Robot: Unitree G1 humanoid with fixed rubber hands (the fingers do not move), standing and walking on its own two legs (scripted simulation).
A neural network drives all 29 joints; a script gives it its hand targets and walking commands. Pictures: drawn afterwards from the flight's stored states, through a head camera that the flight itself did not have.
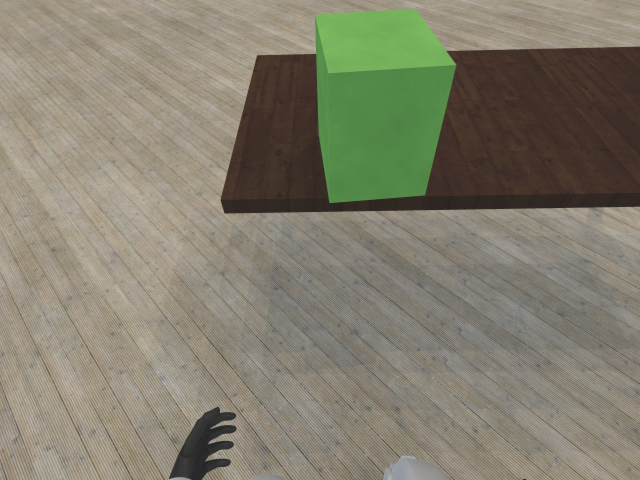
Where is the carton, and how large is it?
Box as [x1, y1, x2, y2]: [315, 9, 455, 202]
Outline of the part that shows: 415,9 315,15 318,128 329,202 423,195 425,192 455,64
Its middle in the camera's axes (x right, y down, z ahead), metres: +0.11 -0.30 +0.85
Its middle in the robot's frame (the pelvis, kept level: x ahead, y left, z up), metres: +0.85 -0.07 +0.02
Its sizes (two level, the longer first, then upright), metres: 0.275 0.220 0.297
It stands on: a table, 0.60 m high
